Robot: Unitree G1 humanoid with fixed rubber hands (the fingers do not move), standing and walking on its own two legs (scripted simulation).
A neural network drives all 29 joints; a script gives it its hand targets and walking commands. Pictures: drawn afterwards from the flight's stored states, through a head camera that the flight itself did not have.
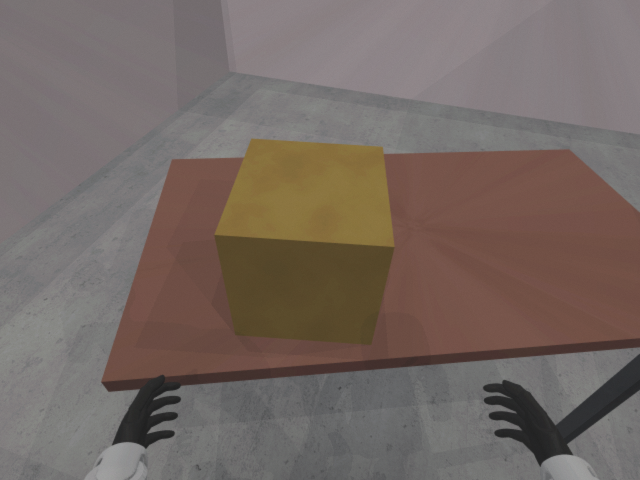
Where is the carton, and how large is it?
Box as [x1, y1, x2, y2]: [214, 139, 394, 344]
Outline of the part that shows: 251,139 214,234 235,334 370,344 394,247 382,147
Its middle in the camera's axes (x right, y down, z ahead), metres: -0.02 -0.01 +0.66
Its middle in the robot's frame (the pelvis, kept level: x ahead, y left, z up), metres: +0.49 +0.02 +0.02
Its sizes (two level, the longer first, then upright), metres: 0.251 0.230 0.230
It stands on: a table, 0.68 m high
